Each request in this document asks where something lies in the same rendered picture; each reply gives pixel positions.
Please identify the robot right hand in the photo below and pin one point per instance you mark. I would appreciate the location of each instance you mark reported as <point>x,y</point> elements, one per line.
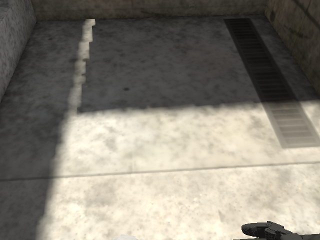
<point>269,231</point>

